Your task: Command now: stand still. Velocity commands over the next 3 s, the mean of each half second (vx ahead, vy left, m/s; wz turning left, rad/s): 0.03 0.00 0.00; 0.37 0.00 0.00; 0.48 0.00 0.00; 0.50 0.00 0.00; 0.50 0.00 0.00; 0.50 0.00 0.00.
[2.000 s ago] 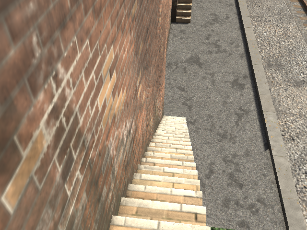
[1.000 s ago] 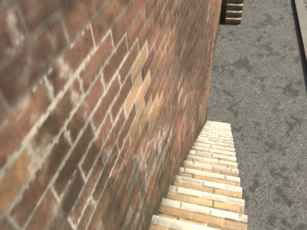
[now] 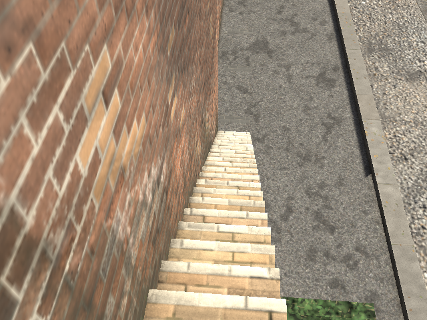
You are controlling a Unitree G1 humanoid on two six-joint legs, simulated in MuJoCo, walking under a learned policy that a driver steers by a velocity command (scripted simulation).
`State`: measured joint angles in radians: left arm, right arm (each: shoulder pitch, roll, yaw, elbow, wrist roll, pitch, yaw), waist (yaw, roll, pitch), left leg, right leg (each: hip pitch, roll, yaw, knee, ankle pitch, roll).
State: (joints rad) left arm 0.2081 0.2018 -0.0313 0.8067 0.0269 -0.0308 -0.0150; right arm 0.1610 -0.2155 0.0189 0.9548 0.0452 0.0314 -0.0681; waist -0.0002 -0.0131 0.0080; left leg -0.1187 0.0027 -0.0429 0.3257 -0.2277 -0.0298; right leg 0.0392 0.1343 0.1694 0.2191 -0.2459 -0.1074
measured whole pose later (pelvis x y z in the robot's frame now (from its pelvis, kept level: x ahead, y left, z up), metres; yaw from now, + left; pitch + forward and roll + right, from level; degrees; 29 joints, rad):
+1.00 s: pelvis +0.03 +0.05 -0.05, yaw +0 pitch -1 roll +0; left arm 0.40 0.23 0.02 0.90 0.04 -0.04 0.00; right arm 0.37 -0.27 -0.06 1.04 0.00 -0.03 -0.04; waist 0.02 0.00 -0.07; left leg -0.26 -0.05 0.01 0.89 -0.56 0.07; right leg -0.09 0.12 0.16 0.77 -0.65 -0.07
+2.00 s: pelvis +0.40 +0.10 -0.41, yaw -1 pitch -6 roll -4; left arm 0.16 0.26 0.04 0.94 0.05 0.11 -0.04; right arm 0.64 -0.15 -0.01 1.07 0.07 -0.07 -0.06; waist -0.04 -0.11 0.05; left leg -0.32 0.12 -0.05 0.66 -0.26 -0.03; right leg -0.66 0.15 0.07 1.56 -0.30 0.00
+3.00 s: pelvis +0.78 -0.06 -0.68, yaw +1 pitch -2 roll -1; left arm 0.17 0.27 0.01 0.91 0.06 -0.04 -0.04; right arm 0.60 -0.16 -0.01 1.06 0.04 -0.06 -0.09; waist -0.08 -0.04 -0.03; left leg -0.31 -0.07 -0.04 1.14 -0.81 0.06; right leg -0.60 0.01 0.08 0.91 0.24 0.01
